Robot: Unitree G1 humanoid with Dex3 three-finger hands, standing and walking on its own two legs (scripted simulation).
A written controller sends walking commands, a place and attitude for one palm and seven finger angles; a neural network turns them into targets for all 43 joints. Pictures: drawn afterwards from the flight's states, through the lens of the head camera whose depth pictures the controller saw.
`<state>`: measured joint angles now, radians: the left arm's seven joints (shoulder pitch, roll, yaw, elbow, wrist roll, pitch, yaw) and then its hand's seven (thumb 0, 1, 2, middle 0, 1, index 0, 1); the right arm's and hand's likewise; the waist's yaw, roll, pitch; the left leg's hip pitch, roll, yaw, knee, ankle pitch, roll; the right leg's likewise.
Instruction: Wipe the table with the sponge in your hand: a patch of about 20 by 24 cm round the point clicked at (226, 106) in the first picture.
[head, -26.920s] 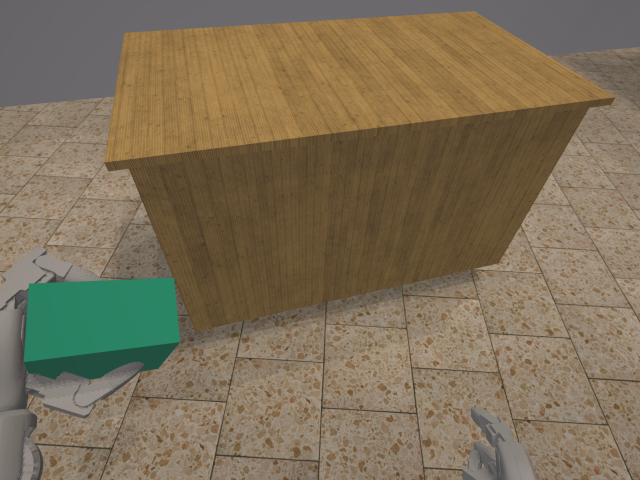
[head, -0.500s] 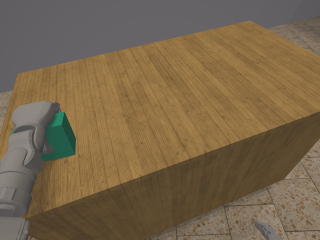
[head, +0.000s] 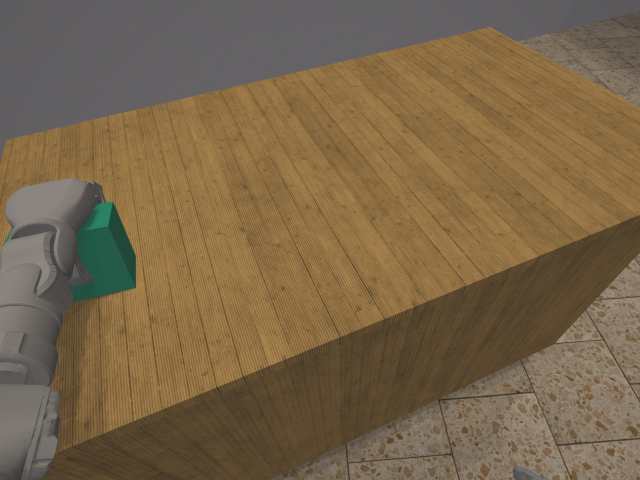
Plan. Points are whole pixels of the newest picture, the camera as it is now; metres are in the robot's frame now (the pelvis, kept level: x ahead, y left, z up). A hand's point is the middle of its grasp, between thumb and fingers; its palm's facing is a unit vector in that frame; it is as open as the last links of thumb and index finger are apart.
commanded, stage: wipe forward along the first lane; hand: left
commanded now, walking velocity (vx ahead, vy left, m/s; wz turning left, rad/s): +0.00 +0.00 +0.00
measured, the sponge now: (84, 263) +0.37 +0.35 +0.07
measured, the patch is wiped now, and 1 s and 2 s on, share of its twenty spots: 0.50 0.65 0.75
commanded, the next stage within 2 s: slide across to the middle lane in 0.02 s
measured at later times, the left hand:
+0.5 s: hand (89, 220) +0.41 +0.34 +0.11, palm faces -0.03 +0.01 -1.00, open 10.3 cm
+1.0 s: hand (135, 205) +0.44 +0.29 +0.11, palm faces -0.04 -0.02 -1.00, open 10.3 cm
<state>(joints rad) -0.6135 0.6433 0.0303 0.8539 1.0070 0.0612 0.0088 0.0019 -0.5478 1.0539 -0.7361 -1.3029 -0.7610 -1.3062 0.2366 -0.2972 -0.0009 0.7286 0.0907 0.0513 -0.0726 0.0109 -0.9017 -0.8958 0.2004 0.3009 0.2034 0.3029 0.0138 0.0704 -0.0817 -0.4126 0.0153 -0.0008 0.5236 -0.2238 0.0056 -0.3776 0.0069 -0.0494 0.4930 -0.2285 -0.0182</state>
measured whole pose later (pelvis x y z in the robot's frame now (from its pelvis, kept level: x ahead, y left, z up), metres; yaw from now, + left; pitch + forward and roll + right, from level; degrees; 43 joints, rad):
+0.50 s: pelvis +0.02 +0.02 +0.00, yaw +1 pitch +6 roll -1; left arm -0.62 0.57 -0.08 0.71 0.96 0.18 0.05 -0.01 -0.53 1.05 -0.71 -1.33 -0.74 -1.33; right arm 0.21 -0.27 0.00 0.75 0.09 0.03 -0.06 0.01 -0.90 -0.90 0.20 0.30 0.20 0.30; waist 0.04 0.06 -0.07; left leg -0.36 -0.02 0.00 0.48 -0.23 0.03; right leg -0.31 -0.02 -0.05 0.44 -0.24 0.00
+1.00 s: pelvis +0.05 +0.01 +0.00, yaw +1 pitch +6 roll +0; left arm -0.61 0.46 -0.15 0.60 0.98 0.35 0.00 -0.01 -0.53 1.05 -0.70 -1.34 -0.73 -1.34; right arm 0.14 -0.27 0.03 0.69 0.08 0.06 -0.04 0.01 -0.90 -0.90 0.20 0.30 0.20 0.30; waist 0.04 0.07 -0.08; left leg -0.31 -0.01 -0.01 0.47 -0.26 0.01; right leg -0.27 -0.01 -0.06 0.43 -0.27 -0.01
